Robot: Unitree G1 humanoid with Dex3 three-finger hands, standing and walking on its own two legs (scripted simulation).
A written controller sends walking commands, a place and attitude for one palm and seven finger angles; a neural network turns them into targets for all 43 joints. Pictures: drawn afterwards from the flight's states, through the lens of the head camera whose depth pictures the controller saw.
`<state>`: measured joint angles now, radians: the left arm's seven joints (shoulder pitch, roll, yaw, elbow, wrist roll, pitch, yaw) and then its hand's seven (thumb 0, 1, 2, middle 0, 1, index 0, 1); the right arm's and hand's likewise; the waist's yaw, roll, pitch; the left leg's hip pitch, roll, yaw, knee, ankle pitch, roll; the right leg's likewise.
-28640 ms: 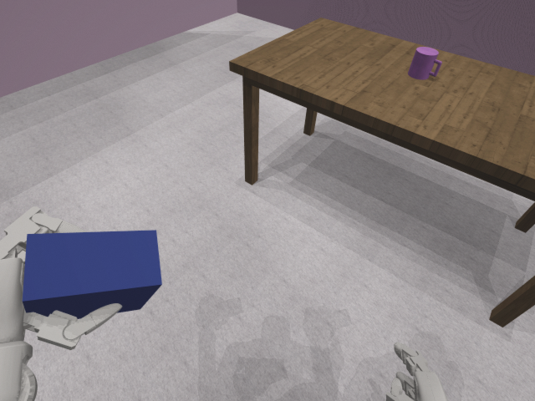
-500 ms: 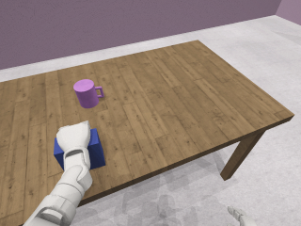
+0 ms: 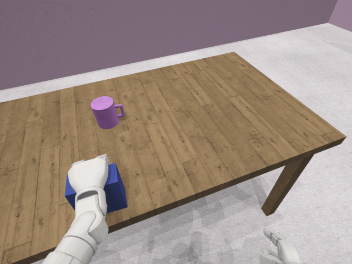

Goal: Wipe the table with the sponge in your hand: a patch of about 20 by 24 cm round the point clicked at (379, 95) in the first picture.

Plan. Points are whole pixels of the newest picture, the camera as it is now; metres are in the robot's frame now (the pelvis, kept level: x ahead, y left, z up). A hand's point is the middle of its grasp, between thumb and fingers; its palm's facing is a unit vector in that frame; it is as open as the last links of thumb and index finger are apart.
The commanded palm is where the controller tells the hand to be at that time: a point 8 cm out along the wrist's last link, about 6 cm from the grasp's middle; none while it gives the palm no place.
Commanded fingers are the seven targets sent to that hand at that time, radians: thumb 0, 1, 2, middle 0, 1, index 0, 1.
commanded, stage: wipe back along the middle lane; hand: left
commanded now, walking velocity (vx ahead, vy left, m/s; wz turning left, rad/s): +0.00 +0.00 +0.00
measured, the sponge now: (100, 196) +0.29 +0.24 -0.04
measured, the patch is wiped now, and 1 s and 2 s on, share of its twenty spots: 0.75 0.75 0.90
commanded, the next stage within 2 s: slide across to the third lane in 0.36 s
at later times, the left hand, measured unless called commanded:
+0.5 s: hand (98, 188) +0.29 +0.24 +0.00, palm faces -0.05 -0.05 -1.00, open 10.4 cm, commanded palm +0.26 +0.21 +0.04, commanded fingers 0.00 0.10 1.30 -1.20 -1.60 -1.20 -1.60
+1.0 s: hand (113, 186) +0.30 +0.20 +0.00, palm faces -0.05 -0.05 -1.00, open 10.4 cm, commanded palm +0.28 +0.17 +0.05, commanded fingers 0.00 0.10 1.30 -1.20 -1.60 -1.20 -1.60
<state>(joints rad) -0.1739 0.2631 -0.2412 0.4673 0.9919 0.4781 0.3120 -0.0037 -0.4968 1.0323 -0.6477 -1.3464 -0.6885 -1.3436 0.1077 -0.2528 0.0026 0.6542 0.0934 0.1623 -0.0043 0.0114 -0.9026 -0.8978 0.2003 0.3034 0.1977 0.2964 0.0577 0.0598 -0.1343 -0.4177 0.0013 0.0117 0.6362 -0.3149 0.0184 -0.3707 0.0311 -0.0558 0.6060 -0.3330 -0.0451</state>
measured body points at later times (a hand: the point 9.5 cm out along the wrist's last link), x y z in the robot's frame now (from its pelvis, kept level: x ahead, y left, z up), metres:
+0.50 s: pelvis -0.01 +0.00 +0.00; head -0.01 -0.03 +0.45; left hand +0.29 +0.24 +0.05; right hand +0.19 -0.24 -0.11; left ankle +0.00 +0.11 -0.73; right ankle -0.02 -0.09 -0.73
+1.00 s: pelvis -0.01 +0.00 +0.00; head -0.02 -0.03 +0.45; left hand +0.30 +0.20 +0.06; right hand +0.20 -0.21 -0.10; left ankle +0.00 +0.11 -0.73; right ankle -0.02 -0.09 -0.73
